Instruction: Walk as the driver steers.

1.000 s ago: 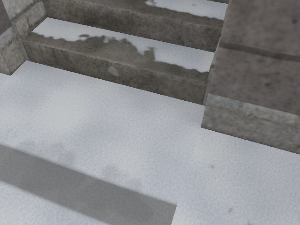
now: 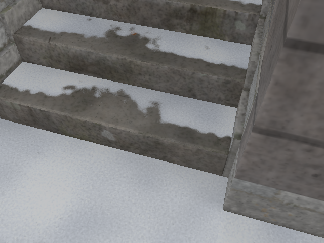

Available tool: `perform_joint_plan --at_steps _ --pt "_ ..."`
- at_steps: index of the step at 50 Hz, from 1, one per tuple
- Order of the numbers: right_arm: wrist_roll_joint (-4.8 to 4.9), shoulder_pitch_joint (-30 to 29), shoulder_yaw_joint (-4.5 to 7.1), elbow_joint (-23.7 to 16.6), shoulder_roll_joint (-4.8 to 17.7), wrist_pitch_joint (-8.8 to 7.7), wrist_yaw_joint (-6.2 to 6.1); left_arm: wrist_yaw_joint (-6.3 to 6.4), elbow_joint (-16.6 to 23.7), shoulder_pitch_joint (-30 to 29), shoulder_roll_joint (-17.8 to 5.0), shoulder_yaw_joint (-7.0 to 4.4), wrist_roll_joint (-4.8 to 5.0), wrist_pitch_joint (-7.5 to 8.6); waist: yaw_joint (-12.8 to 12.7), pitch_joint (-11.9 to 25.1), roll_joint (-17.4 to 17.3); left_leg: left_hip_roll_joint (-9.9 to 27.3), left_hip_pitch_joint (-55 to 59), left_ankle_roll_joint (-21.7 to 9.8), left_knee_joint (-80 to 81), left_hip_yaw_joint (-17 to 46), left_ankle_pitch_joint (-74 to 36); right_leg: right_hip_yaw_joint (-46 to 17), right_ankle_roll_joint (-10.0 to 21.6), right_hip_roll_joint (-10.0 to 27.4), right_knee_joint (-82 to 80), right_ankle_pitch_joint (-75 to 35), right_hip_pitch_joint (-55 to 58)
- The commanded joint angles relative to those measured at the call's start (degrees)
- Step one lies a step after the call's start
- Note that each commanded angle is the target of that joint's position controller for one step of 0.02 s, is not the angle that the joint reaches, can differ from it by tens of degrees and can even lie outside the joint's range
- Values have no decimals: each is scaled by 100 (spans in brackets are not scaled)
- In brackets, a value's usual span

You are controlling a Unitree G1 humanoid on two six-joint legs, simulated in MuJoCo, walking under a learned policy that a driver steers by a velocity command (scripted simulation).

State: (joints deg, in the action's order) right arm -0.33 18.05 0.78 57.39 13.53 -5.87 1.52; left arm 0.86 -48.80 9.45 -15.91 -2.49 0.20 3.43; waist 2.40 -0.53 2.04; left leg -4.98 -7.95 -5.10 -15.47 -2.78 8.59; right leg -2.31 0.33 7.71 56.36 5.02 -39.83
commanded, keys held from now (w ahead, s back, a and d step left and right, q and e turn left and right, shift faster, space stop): w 1.00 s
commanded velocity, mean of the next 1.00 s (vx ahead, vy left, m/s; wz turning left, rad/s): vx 0.14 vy -0.16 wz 0.00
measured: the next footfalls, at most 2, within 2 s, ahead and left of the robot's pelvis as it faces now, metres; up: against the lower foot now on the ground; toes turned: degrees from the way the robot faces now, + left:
right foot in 0.24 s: +0.28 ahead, -0.15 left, +0.00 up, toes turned +0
left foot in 0.54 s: +0.26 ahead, +0.03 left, +0.00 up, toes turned +3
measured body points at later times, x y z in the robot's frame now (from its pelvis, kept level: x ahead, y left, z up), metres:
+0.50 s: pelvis +0.17 -0.05 -0.01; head +0.21 -0.05 +0.44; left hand +0.25 +0.23 -0.14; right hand +0.36 -0.30 -0.12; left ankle +0.21 +0.03 -0.72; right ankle +0.24 -0.15 -0.75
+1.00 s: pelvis +0.19 -0.12 -0.01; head +0.21 -0.13 +0.44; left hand +0.27 +0.15 -0.13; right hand +0.33 -0.39 -0.13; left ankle +0.22 +0.02 -0.74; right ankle +0.20 -0.25 -0.75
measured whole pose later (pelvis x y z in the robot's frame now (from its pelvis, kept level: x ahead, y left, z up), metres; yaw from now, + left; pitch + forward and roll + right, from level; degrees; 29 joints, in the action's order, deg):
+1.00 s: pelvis +0.19 -0.12 -0.01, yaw +1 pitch +0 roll -1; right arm -0.4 6.9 2.2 43.6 16.3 3.2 -3.3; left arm 2.5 -47.5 14.3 -14.8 -1.4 -0.7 -1.8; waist 2.5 -3.0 -2.3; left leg 3.4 -17.5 0.8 -32.2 0.3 15.4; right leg 0.2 -0.8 0.0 27.4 13.1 -12.8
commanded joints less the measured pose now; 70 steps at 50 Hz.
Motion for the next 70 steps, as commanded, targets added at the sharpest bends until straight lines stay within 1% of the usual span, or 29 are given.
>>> perform_joint_plan --at_steps 1,4,5,8,9,10,11,12,13,14,17,21,26,27,28,29,32,34,41,45,48,50,52,55,58,61,65,67,70 --pt "58 -406 223 -464 1074 -45 -130 -1 399 -244 -137 32 -107 112 -84 -299 -407 1306 -789 -771 980 849 -422 170 -123 -70 -1469 -819 768" --pt "108 -201 267 -403 1171 42 -130 -31 491 -578 -310 41 -10 192 122 -238 -453 1538 17 -788 782 939 -352 194 -120 -133 -2047 -619 623" --pt "20 -203 279 -582 1329 95 -326 -90 507 -521 -556 -59 -150 56 164 -896 -57 2124 544 -510 122 1675 -3698 93 -119 -275 -1835 -128 -361" --pt "67 -527 306 -806 1314 318 -589 -257 542 32 -363 22 -171 69 -92 313 -571 1951 1481 -470 -667 902 -4706 -18 -88 -325 -2139 -25 164" --pt "194 -164 262 -525 1115 374 -451 -316 660 -105 -422 8 136 218 -197 1104 -983 1525 1061 -436 -411 438 -1054 165 14 -282 -2279 250 1513" --pt "24 -678 263 -888 1132 322 -358 -235 420 -122 -750 -111 -40 133 -32 298 -673 1482 439 -390 -1077 799 -3277 447 7 -779 -2585 -223 1843" --pt "7 -697 226 -843 1116 292 -329 -188 311 419 -819 -183 -182 185 -435 623 -537 1144 442 -189 -1906 643 -3695 490 183 -905 -3320 -885 2482" --pt "-67 -197 115 -640 829 292 -248 -165 176 1715 -1194 -349 4 260 -1006 1588 -338 828 -764 -126 -3523 237 -738 -636 584 118 -3112 1495 4430" --pt "4 -517 -29 -1220 359 59 -189 -93 266 1463 -1906 -378 -206 -20 -488 1023 2124 -222 -2530 288 -5936 193 2520 -2154 2029 1234 -2995 -4116 4780" --pt "128 -227 -64 -1067 472 -17 -205 -13 350 1704 -1195 -253 -348 -92 -593 1737 1921 -410 -3270 268 -7233 561 3704 -2336 2639 1516 -3316 -5271 5120" --pt "-65 -851 11 -1156 833 193 -270 54 673 561 -677 -97 -93 -144 -214 1048 -394 574 -3111 268 -6374 568 2549 -1240 1828 865 -3566 -3636 3847" --pt "-101 -509 -87 -1164 478 473 -404 113 806 -59 -850 -87 -283 -313 261 849 215 539 -1231 626 -3944 -5 1423 -459 1668 197 -3881 -2954 1893" --pt "-53 -340 50 -1044 499 605 -469 133 737 300 -481 -8 -153 -410 236 911 316 251 226 362 -1593 -225 -602 -304 964 -128 -3378 -99 1660" --pt "-145 -346 130 -1104 728 652 -479 137 583 771 -198 74 -171 -440 208 702 -149 816 854 84 -1174 402 -668 -57 586 -505 -2768 1611 870" --pt "-242 -333 266 -1309 1462 696 -518 128 727 932 -95 124 -282 -470 105 646 -1557 2720 1117 -817 -712 2574 -1941 358 89 -1113 -676 3415 8" --pt "-275 -416 330 -1498 1630 641 -614 138 705 1086 -552 -17 -330 -414 196 897 -1070 3467 517 -1815 -155 3744 -2155 -487 -266 -1391 1216 3388 40" --pt "60 -1500 150 -1603 872 521 -595 288 641 931 -938 -224 -225 -635 -334 -6 -447 2504 -540 -865 -204 2409 -76 -813 -505 -1118 2502 2076 -249" --pt "-48 -1525 56 -1537 652 599 -485 283 667 910 -733 -207 -237 -736 -354 -189 -932 1891 -1110 -650 -106 1494 -124 -517 -673 -1246 2615 1528 308" --pt "-53 -1150 225 -1441 888 757 -576 287 693 473 -63 68 -103 -663 1 127 -1442 1731 -250 -742 -218 1147 -374 7 -872 -763 -426 1753 1280" --pt "54 -1143 376 -1579 1282 846 -546 205 559 648 -496 -21 -45 -562 103 -95 -1559 2095 -174 -820 -295 1705 -329 310 -612 -684 -1915 1961 1773" --pt "112 -1040 381 -1710 1237 884 -543 136 245 1120 -544 -69 -59 -458 -163 314 -1050 1898 -215 -498 -836 1644 -1447 259 -161 -697 -3942 255 2997" --pt "-172 -1218 180 -1968 370 757 -419 209 333 701 -1158 -178 -201 -463 164 419 1202 668 -1413 464 -2264 380 1483 -1320 801 729 -3514 -2877 3360" --pt "-33 -1456 377 -1857 964 681 -451 101 386 738 -791 -86 -364 -280 -163 583 958 418 -1482 597 -4552 936 2870 -1302 1645 971 -3685 -2248 2862" --pt "40 -1190 348 -1680 780 743 -490 110 428 271 -486 -23 -99 -143 62 430 712 330 -1845 715 -5184 939 2413 -604 1295 435 -3356 -2854 2988" --pt "14 -1491 234 -1776 516 705 -490 166 429 315 -423 23 -147 -163 -83 585 701 344 -1565 848 -4256 434 2210 -456 1294 302 -3260 -3155 3190" --pt "164 -1605 200 -1784 472 666 -464 209 441 494 -590 -5 -223 -276 -301 635 895 293 -1156 786 -2868 146 2192 -866 1314 302 -3451 -2454 3533" --pt "81 -991 259 -1564 627 731 -351 243 421 545 -608 -46 61 -353 -74 394 443 414 274 291 -305 227 82 -1043 818 12 -3593 -460 2687" --pt "-107 -996 434 -1782 1407 783 -369 236 580 447 -481 -11 -70 -229 -59 372 -1542 2390 530 -885 -428 2036 -2258 -48 230 -900 -2351 1594 1360" --pt "-90 -1722 360 -2183 1041 514 -608 275 593 94 -835 -228 -26 -299 -116 316 -914 2591 11 -1376 -371 1941 -3126 -442 -403 -1066 1165 2940 991"
Velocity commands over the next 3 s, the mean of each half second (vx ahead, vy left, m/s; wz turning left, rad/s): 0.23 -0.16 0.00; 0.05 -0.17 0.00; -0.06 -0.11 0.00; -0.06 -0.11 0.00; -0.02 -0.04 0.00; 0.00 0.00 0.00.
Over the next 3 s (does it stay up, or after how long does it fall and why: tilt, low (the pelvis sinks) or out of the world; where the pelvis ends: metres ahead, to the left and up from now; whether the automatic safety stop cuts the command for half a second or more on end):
stays up -0.03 -0.33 -0.01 its command is cut before an obstacle after 0.3 s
